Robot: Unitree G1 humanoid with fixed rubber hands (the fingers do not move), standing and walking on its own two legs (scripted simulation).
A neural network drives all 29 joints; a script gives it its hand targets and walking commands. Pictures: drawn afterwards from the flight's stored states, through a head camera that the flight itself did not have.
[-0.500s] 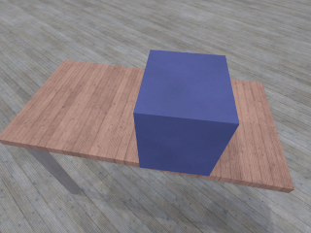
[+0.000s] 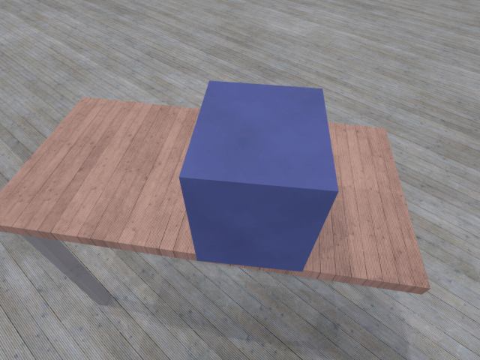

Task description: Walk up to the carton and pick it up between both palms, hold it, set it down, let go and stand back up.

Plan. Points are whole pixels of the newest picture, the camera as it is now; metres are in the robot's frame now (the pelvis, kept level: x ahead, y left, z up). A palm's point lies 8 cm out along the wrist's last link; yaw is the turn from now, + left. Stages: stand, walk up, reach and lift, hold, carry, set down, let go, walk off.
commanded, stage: stand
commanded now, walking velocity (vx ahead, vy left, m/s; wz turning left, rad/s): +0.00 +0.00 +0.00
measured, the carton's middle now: (256, 178) +0.44 -0.01 +0.03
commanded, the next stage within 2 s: reach and lift in 0.22 s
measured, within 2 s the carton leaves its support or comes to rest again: neither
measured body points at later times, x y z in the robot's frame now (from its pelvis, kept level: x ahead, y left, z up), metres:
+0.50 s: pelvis -0.07 +0.00 -0.03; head +0.02 +0.05 +0.41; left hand +0.18 +0.24 -0.17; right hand +0.14 -0.24 -0.15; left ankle -0.09 +0.10 -0.74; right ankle -0.04 -0.12 -0.74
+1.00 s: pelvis -0.11 -0.02 -0.01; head -0.04 +0.02 +0.43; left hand +0.08 +0.22 -0.16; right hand +0.08 -0.23 -0.14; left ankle -0.09 +0.10 -0.74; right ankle -0.03 -0.11 -0.74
